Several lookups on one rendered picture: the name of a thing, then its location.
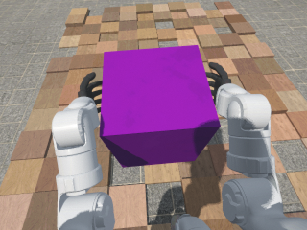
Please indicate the robot right shin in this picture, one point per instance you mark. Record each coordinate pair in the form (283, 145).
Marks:
(184, 215)

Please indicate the robot right upper arm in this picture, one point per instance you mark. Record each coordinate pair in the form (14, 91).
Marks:
(255, 204)

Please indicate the robot right forearm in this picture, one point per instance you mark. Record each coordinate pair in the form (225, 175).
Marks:
(249, 129)

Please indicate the robot left forearm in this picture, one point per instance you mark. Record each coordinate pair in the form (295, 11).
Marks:
(75, 149)

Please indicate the left robot hand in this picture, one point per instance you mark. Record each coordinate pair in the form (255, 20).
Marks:
(86, 89)

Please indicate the robot left upper arm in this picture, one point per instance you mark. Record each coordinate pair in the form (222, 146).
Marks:
(89, 211)

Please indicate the right robot hand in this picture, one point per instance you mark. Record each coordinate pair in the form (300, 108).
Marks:
(219, 79)

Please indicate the carton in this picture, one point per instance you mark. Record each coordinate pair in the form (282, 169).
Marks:
(156, 105)

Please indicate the robot right foot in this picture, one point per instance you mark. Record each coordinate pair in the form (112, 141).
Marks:
(174, 219)

